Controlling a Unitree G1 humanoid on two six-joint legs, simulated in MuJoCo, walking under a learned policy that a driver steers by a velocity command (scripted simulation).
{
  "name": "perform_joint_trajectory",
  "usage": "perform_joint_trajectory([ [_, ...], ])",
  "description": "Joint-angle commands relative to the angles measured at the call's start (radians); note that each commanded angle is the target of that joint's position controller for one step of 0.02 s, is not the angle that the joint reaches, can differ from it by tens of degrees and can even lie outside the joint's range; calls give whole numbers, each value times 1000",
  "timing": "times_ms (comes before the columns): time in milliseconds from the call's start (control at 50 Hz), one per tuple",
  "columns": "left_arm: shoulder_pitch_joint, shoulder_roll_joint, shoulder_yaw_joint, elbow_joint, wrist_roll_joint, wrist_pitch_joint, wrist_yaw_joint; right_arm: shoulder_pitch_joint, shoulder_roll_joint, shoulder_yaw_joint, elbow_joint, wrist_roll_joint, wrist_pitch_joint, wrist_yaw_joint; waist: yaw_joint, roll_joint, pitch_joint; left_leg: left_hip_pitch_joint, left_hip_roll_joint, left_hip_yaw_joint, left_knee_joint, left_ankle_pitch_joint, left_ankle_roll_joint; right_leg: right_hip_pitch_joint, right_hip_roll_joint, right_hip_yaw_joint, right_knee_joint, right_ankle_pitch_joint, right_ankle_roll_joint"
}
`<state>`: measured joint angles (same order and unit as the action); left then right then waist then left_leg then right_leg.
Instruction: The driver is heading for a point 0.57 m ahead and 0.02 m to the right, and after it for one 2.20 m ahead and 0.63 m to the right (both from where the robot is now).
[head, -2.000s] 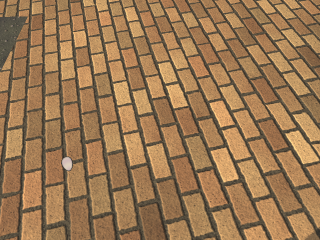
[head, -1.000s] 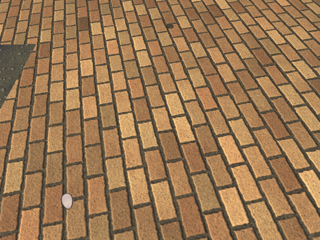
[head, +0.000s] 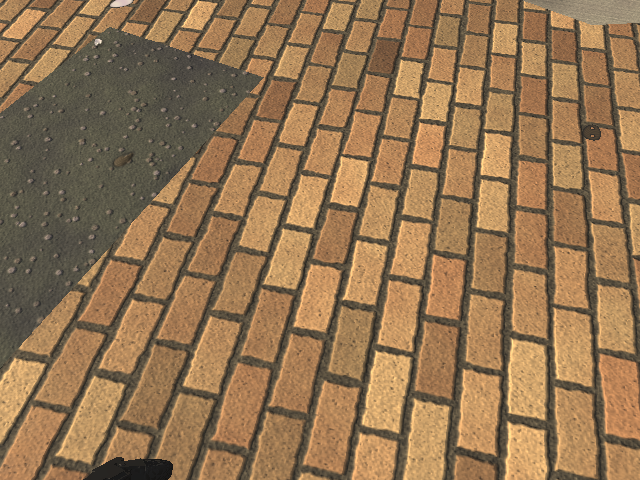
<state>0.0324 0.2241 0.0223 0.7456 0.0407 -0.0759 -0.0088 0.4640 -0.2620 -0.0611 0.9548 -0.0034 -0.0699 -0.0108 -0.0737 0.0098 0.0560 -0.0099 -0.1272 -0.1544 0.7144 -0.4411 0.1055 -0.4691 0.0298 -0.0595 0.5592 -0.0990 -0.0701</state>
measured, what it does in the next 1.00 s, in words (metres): walks ahead: left foot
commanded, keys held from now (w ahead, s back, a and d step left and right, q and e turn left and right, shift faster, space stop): w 0.62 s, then e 0.38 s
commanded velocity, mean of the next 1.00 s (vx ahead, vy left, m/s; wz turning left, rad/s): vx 0.40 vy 0.00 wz -0.07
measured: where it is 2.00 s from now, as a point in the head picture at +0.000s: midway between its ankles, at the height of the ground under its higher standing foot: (286, 456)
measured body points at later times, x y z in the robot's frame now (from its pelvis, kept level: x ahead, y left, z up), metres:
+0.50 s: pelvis +0.27 +0.01 +0.01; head +0.30 +0.02 +0.46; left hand +0.19 +0.26 -0.13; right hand +0.50 -0.20 -0.08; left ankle +0.39 +0.10 -0.72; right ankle +0.11 -0.09 -0.72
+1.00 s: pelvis +0.48 +0.02 +0.01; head +0.51 +0.02 +0.46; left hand +0.63 +0.24 -0.12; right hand +0.46 -0.23 -0.14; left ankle +0.39 +0.10 -0.72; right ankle +0.56 -0.06 -0.71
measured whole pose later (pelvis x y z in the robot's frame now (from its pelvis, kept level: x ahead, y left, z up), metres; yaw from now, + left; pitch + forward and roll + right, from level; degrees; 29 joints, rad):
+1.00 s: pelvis +0.48 +0.02 +0.01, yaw -8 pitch +0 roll +1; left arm 0.17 0.20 0.03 0.84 0.04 -0.02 -0.02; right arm 0.31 -0.21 -0.04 0.94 -0.01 -0.05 -0.04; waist -0.02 -0.02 0.07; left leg -0.07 -0.02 0.23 0.49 -0.41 0.06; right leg -0.43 0.01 -0.09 0.59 -0.15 -0.09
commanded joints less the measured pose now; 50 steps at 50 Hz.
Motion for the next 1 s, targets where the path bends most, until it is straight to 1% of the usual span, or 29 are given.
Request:
perform_joint_trajectory([
  [20, 293, 199, 74, 35, -17, 13, 0, 87, -111, -15, -63, -8, -11, -1, 96, -127, -242, -555, 49, 15, 646, 11, -15, 629, -424, 757, -282, -223, -221],
  [40, 219, 127, 56, 24, -23, 9, -4, -19, -100, -11, -81, -19, -11, 7, 96, -24, -118, -564, 87, 23, 600, 86, -18, 487, -377, 591, -301, -207, -199],
  [60, 197, 97, 47, 34, -15, 4, -5, -61, -77, -6, -95, -19, -9, 14, 78, -1, -56, -549, 119, 34, 538, 118, -17, 395, -323, 480, -332, -126, -166],
  [80, 213, 89, 41, 54, -15, -4, -1, -85, -73, -6, -110, -30, -1, 22, 64, -34, -35, -532, 144, 40, 486, 130, -22, 346, -284, 400, -348, -42, -146],
  [120, 254, 90, 38, 88, -22, -20, -4, -62, -49, 1, -102, -38, 16, 34, 43, -79, -47, -491, 154, 68, 441, 147, -33, 313, -247, 315, -372, 77, -132],
  [160, 294, 103, 41, 112, -31, -33, -8, -92, -40, 5, -112, -41, 24, 42, 39, -85, -42, -537, 173, 99, 402, 176, -45, 322, -237, 263, -397, 134, -141],
  [220, 346, 110, 42, 136, -34, -33, -9, -242, -34, 14, -162, -40, 26, 49, 65, -79, -1, -642, 214, 144, 286, 282, -71, 344, -217, 205, -444, 158, -142],
  [280, 393, 111, 40, 156, -38, -30, -9, -373, -13, 30, -204, -34, 22, 54, 95, -80, 12, -630, 212, 187, 98, 387, -87, 360, -183, 140, -442, 243, -118],
  [320, 427, 122, 41, 169, -37, -31, -7, -439, -4, 38, -222, -29, 20, 55, 115, -85, 12, -598, 198, 207, -5, 432, -86, 387, -186, 121, -433, 286, -108],
  [380, 466, 132, 41, 187, -30, -26, 0, -507, -16, 39, -242, -24, 17, 51, 133, -86, 18, -577, 178, 218, -96, 423, -69, 466, -219, 125, -401, 338, -108],
  [440, 459, 147, 43, 199, -24, -17, 10, -499, -35, 32, -247, -27, 9, 44, 109, -91, 13, -516, 151, 220, -163, 327, -31, 541, -254, 126, -323, 481, -98],
  [460, 447, 155, 44, 200, -23, -14, 12, -445, -46, 25, -230, -29, 5, 38, 81, -96, -15, -435, 124, 228, -190, 289, -14, 551, -252, 116, -252, 603, -86],
  [480, 436, 159, 45, 203, -25, -8, 13, -329, -59, 16, -190, -34, -3, 30, 29, -83, -76, -291, 92, 243, -249, 297, 9, 543, -230, 92, -115, 687, -72],
  [500, 432, 146, 39, 197, -30, -6, 13, -168, -95, 0, -138, -48, -14, 20, -32, -53, -172, -59, 127, 205, -269, 319, 42, 438, -191, 58, 74, 596, -52],
  [520, 443, 84, 20, 150, -49, -9, 9, -12, -185, -23, -118, -75, -20, 6, -70, 82, -311, 227, 391, -104, -283, 232, 116, 176, -117, 5, 398, 221, -20],
  [540, 540, 50, 19, 151, -58, -4, 9, 0, -240, -41, -108, -56, -7, 12, -21, 238, -382, 343, 580, -498, -395, 244, 224, -87, 38, 19, 666, -452, -4],
  [560, 451, 139, 44, 155, -30, 5, 14, -69, -173, -30, -110, -17, 2, 18, -7, 82, -257, 237, 515, -432, -417, 170, 195, -166, -26, 111, 714, -385, -17],
  [580, 382, 118, 41, 133, -28, -2, 6, -155, -115, -14, -119, -12, -1, 21, 23, 60, -124, 91, 470, -289, -455, 205, 167, -178, -63, 111, 677, -296, -19],
  [600, 355, 97, 36, 132, -28, -2, 0, -200, -76, -4, -121, -15, -7, 25, 50, 42, -74, -7, 417, -192, -496, 268, 133, -142, -95, 107, 618, -240, -16],
  [620, 357, 92, 37, 137, -16, 8, -4, -211, -58, 1, -113, -13, -13, 21, 75, 57, -47, -74, 378, -125, -521, 323, 108, -101, -113, 99, 577, -218, -5],
  [640, 386, 73, 33, 153, -11, 23, -10, -220, -39, 8, -105, -13, -20, 17, 99, 58, -35, -124, 358, -53, -539, 448, 91, -53, -115, 96, 557, -207, 10],
  [680, 404, 56, 34, 165, -12, 43, -13, -183, -50, 8, -84, -11, -42, 14, 119, 39, -44, -146, 359, 46, -523, 790, 91, -17, -91, 91, 549, -198, 30],
  [700, 399, 53, 36, 164, -13, 49, -12, -172, -61, 6, -75, -8, -48, 13, 127, 39, -43, -147, 353, 98, -513, 900, 86, -24, -84, 89, 534, -175, 37],
  [740, 348, 54, 38, 148, -13, 58, -10, -163, -69, 7, -68, -9, -47, 8, 126, 59, -37, -147, 339, 177, -504, 987, 68, -54, -81, 78, 485, -106, 46],
  [820, 205, 35, 24, 95, -16, 60, -16, -156, -65, 13, -64, -5, -27, -10, 94, 84, -26, -132, 308, 281, -474, 1005, 43, -42, -74, 16, 272, 30, 46],
  [900, 153, 37, 19, 64, -8, 60, -16, -106, -84, 5, -43, -7, -6, -27, 62, 83, -45, -24, 343, 301, -385, 1030, 46, -15, -49, -28, 137, 18, 20],
  [940, 169, 53, 25, 56, -3, 59, -15, -113, -97, -3, -43, -8, 7, -34, 69, 91, -49, 7, 365, 298, -301, 1076, 47, 13, -30, -41, 98, -71, -7],
  [980, 239, 72, 37, 67, -1, 51, -11, -130, -113, -13, -51, -6, 20, -39, 94, 77, -82, 18, 365, 303, -133, 1099, 33, 92, 6, -50, 16, -117, -44],
  [1000, 316, 85, 46, 83, 3, 39, -7, -142, -125, -20, -57, -4, 28, -38, 140, 26, -122, -20, 334, 330, 34, 1000, -1, 199, 9, -27, -100, 24, -68],
])
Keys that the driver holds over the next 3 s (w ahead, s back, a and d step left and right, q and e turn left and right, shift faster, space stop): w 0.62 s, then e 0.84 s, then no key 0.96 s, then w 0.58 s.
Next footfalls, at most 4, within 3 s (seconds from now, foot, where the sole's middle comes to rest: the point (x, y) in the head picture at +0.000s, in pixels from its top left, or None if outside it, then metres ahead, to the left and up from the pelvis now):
0.50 left None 0.43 0.10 -0.76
1.02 right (345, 406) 0.59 -0.06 -0.76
1.52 left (253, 409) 0.60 0.13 -0.76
1.88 right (339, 469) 0.46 -0.04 -0.76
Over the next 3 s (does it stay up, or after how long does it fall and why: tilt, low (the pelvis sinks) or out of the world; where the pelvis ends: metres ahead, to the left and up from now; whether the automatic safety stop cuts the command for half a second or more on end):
stays up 0.66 0.01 0.02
